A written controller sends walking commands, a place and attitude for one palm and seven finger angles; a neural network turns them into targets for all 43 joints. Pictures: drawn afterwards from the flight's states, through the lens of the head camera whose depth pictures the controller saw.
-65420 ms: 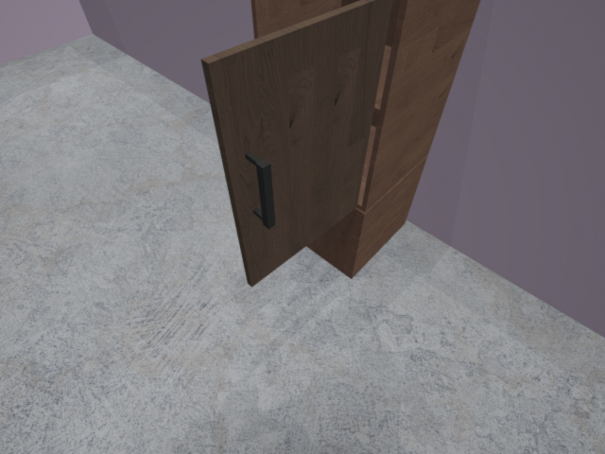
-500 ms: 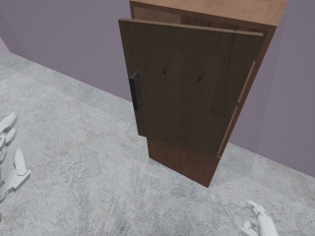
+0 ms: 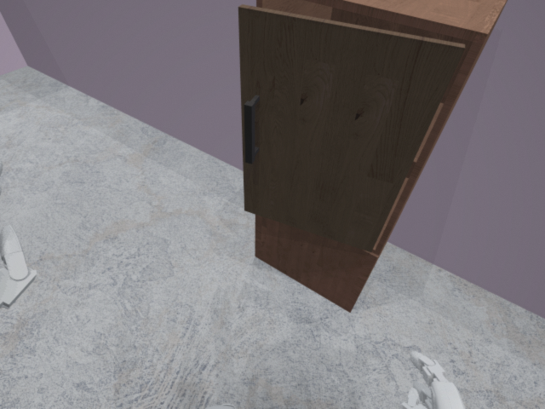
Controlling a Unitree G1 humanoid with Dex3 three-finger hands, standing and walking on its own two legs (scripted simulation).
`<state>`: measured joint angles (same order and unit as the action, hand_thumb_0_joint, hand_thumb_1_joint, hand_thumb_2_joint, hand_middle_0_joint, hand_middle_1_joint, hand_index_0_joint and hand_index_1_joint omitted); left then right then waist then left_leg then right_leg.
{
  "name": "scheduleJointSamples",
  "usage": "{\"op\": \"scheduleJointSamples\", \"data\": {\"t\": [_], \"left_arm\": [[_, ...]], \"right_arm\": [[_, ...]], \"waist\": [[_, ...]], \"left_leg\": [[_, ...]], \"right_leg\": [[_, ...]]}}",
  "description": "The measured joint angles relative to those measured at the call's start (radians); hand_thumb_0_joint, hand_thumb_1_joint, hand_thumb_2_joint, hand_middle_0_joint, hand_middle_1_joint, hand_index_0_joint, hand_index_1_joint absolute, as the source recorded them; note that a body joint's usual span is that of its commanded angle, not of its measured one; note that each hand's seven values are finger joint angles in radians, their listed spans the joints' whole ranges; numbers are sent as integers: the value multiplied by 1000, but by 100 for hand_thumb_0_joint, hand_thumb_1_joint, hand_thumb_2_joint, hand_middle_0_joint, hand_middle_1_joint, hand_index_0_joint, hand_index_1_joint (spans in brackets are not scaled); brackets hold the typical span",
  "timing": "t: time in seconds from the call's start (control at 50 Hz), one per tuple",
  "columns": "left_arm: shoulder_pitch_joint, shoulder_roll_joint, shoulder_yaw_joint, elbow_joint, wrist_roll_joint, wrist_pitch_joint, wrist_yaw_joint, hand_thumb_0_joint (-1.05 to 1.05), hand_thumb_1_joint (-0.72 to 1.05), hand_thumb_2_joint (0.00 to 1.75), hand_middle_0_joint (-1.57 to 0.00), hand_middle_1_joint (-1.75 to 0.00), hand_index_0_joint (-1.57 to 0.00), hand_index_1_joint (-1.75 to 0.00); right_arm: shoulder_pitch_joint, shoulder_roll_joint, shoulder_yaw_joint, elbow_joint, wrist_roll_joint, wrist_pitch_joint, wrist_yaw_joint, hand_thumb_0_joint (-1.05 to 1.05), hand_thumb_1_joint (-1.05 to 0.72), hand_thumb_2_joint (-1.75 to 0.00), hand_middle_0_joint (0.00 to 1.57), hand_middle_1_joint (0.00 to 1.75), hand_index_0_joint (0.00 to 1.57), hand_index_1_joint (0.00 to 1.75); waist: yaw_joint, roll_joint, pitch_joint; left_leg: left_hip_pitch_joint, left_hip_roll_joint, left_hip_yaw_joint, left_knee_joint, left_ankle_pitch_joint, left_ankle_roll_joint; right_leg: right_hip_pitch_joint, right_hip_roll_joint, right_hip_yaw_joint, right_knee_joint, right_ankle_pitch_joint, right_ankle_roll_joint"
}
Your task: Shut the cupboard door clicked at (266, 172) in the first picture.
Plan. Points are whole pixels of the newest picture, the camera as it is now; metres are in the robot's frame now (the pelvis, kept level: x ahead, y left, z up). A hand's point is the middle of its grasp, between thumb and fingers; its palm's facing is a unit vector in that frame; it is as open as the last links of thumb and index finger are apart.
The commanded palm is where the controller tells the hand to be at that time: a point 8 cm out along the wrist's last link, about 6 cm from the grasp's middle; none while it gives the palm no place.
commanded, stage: step back with the hand held close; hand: left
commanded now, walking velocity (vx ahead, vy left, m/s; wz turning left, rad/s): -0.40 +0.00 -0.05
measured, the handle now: (252, 130) +0.71 +0.09 +0.01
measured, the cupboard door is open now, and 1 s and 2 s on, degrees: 12 12 12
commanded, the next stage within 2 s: stop stepping back and stand still in 0.50 s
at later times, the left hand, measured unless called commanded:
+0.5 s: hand out of the picture +0.11 +0.26 +0.19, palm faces +0.46 -0.78 -0.43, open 7.4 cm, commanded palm +0.06 +0.28 +0.20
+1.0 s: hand out of the picture +0.11 +0.29 +0.16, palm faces +0.39 -0.86 -0.32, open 7.4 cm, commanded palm +0.01 +0.33 +0.20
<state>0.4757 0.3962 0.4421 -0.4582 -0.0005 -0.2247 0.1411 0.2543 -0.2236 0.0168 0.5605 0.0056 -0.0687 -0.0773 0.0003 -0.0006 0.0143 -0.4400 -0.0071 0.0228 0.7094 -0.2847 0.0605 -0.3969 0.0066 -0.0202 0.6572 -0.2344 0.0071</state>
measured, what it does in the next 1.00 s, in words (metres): walks backwards: right foot, then left foot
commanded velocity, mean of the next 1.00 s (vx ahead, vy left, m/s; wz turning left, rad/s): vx -0.18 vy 0.01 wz -0.04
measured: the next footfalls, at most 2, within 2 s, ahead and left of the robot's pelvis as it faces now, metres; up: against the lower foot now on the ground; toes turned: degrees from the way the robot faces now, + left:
right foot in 0.48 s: -0.21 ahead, -0.12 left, +0.00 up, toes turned -3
left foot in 0.88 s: -0.03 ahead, +0.15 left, +0.00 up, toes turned -7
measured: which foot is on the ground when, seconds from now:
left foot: down 0.00-0.74, up 0.76-0.86, down 0.88-1.00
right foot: down 0.00-0.22, up 0.24-0.46, down 0.48-0.92, up 0.94-1.00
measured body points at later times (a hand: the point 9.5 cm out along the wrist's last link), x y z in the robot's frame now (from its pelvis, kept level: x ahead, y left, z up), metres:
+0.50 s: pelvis -0.10 -0.01 +0.00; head -0.07 +0.02 +0.45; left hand +0.08 +0.30 +0.21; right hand +0.09 -0.22 -0.07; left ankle +0.07 +0.10 -0.72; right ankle -0.26 -0.12 -0.72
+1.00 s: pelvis -0.15 +0.04 +0.00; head -0.13 +0.08 +0.45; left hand +0.08 +0.34 +0.18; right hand -0.04 -0.22 -0.07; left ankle -0.03 +0.11 -0.72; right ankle -0.24 -0.10 -0.70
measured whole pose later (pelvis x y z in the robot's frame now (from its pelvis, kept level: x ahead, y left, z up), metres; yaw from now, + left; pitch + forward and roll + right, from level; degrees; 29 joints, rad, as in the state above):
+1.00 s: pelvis -0.15 +0.04 +0.00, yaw -5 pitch -2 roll -2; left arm 0.38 0.38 0.43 -0.41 -0.05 -0.18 0.17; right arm 0.25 -0.20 0.00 0.67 0.00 -0.15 -0.08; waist -0.03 -0.05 0.05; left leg -0.45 0.00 0.05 0.61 -0.14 0.06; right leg -0.19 0.02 0.05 0.75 -0.52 -0.01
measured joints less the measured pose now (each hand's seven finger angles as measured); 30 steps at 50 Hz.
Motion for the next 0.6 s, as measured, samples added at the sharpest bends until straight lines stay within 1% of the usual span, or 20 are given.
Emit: {"op": "scheduleJointSamples", "data": {"t": [0.06, 0.1, 0.12, 0.16, 0.2, 0.22, 0.24, 0.28, 0.3, 0.32, 0.36, 0.4, 0.44, 0.48, 0.5, 0.52, 0.54, 0.56, 0.58, 0.6], "left_arm": [[5, -2, 8, -19, -4, -19, 6, 2, 89, 89, -21, -30, -22, -30], [10, 0, 2, -30, -13, -26, 14, 2, 89, 89, -21, -30, -22, -30], [10, 4, -3, -35, -16, -27, 19, 2, 89, 89, -21, -30, -22, -30], [9, 16, -13, -45, -21, -27, 25, 2, 89, 89, -21, -30, -21, -30], [4, 33, -16, -49, -26, -27, 28, 2, 89, 89, -21, -30, -22, -30], [4, 39, -13, -49, -28, -27, 29, 2, 89, 89, -21, -30, -22, -30], [8, 45, -6, -48, -27, -28, 30, 2, 89, 89, -21, -30, -22, -30], [11, 59, 11, -42, -24, -24, 25, 2, 89, 89, -21, -30, -22, -30], [12, 69, 20, -43, -26, -20, 22, 2, 89, 89, -21, -30, -22, -30], [17, 79, 31, -45, -28, -21, 20, 2, 89, 89, -21, -30, -22, -30], [39, 84, 54, -53, -37, -27, 21, 2, 89, 89, -21, -30, -22, -30], [64, 73, 71, -65, -50, -28, 25, 2, 89, 89, -21, -30, -22, -30], [68, 54, 72, -74, -63, -29, 27, 2, 89, 89, -21, -30, -21, -30], [49, 39, 62, -81, -70, -34, 27, 2, 89, 90, -21, -30, -21, -30], [35, 36, 58, -85, -68, -38, 27, 2, 89, 90, -21, -30, -21, -30], [12, 23, 40, -80, -63, -44, 23, 2, 89, 90, -21, -30, -21, -30], [-15, 9, 12, -71, -58, -45, 17, 2, 89, 90, -21, -30, -21, -30], [-36, 3, -14, -64, -51, -44, 9, 2, 89, 90, -21, -30, -21, -30], [-49, 9, -34, -63, -49, -41, 1, 2, 89, 90, -21, -30, -21, -30], [-50, 25, -43, -70, -50, -38, -9, 2, 89, 90, -21, -30, -21, -30]], "right_arm": [[3, -1, -7, 14, -4, -9, 9, 1, -91, -90, 20, 30, 20, 30], [-1, -4, -14, 27, -8, -9, 17, 1, -91, -90, 20, 30, 20, 30], [-5, -5, -18, 35, -8, -6, 21, 1, -91, -90, 20, 30, 20, 30], [-11, -9, -21, 46, -8, 2, 25, 1, -91, -90, 20, 30, 20, 30], [-17, -8, -22, 51, -5, 9, 22, 1, -91, -90, 20, 30, 20, 30], [-21, -8, -20, 48, -3, 11, 18, 1, -91, -90, 20, 30, 20, 30], [-23, -8, -19, 42, -2, 9, 14, 1, -91, -90, 20, 30, 20, 30], [-21, -2, -26, 33, -6, -4, 6, 1, -91, -90, 20, 30, 20, 30], [-17, 7, -31, 36, -8, -11, 5, 1, -91, -90, 20, 30, 20, 30], [-15, 18, -34, 44, -8, -18, 7, 1, -91, -90, 20, 30, 20, 30], [-12, 37, -33, 61, -5, -32, 16, 1, -91, -90, 20, 30, 20, 30], [-17, 51, -25, 70, -9, -48, 21, 1, -91, -90, 20, 30, 20, 30], [-36, 61, -14, 77, -15, -70, 24, 1, -91, -90, 20, 30, 20, 30], [-73, 68, -1, 79, -21, -88, 29, 1, -91, -90, 20, 30, 20, 30], [-98, 71, 4, 79, -25, -94, 32, 1, -91, -90, 20, 30, 20, 30], [-126, 67, 5, 85, -27, -97, 33, 1, -91, -90, 20, 30, 20, 30], [-149, 61, 4, 96, -26, -97, 30, 1, -91, -90, 20, 30, 20, 30], [-160, 57, 1, 106, -24, -93, 26, 1, -91, -90, 20, 30, 20, 30], [-160, 58, -1, 113, -17, -87, 22, 1, -91, -90, 20, 30, 20, 30], [-152, 62, -1, 117, -8, -78, 19, 1, -91, -90, 20, 30, 20, 30]], "waist": [[1, -1, -6], [1, -6, -11], [-1, -9, -11], [-7, -17, -12], [-18, -29, -7], [-22, -29, -2], [-27, -22, 4], [-42, 9, 13], [-46, 19, 11], [-43, 22, 3], [-24, 18, -26], [-5, 13, -59], [16, 3, -77], [36, -16, -76], [47, -30, -67], [52, -16, -48], [50, 11, -22], [44, 32, -1], [34, 36, 10], [25, 29, 10]], "left_leg": [[-26, 2, 0, 30, -73, -11], [-44, -6, -3, 41, -126, -31], [-51, -10, -4, 46, -137, -40], [-44, -11, -6, 38, -138, -45], [-48, -14, 0, 6, -76, -37], [-51, -11, 3, -10, -30, -28], [-57, -1, 4, -22, 16, -14], [-70, 31, -5, -47, 123, 4], [-77, 41, -13, -58, 161, 4], [-84, 46, -19, -66, 171, 0], [-98, 60, -12, -91, 175, -8], [-117, 73, 3, -125, 199, -16], [-139, 82, 24, -166, 239, -23], [-167, 87, 53, -203, 282, -30], [-184, 92, 74, -212, 302, -34], [-196, 108, 77, -217, 319, -37], [-189, 125, 67, -229, 338, -38], [-171, 136, 56, -248, 357, -39], [-150, 137, 52, -264, 372, -40], [-130, 134, 50, -269, 381, -42]], "right_leg": [[-18, -2, -5, 4, 9, -8], [-30, -6, -2, -6, 24, -12], [-34, -9, -2, -14, 34, -12], [-43, -15, -2, -26, 53, -8], [-55, -24, -5, -32, 60, -2], [-64, -22, -4, -28, 37, -1], [-77, -8, 2, -1, -7, 3], [-93, 36, 12, 143, -85, 8], [-86, 54, 16, 216, -120, 9], [-68, 69, 21, 266, -150, 9], [-5, 78, 19, 293, -197, 5], [82, 73, 8, 232, -230, 0], [174, 61, 2, 105, -249, -5], [253, 45, 8, -65, -214, -14], [275, 38, 24, -147, -240, -20], [273, 50, 30, -174, -275, -25], [268, 71, 26, -167, -262, -26], [268, 86, 18, -154, -220, -25], [277, 90, 13, -144, -198, -19], [286, 88, 12, -134, -197, -12]]}}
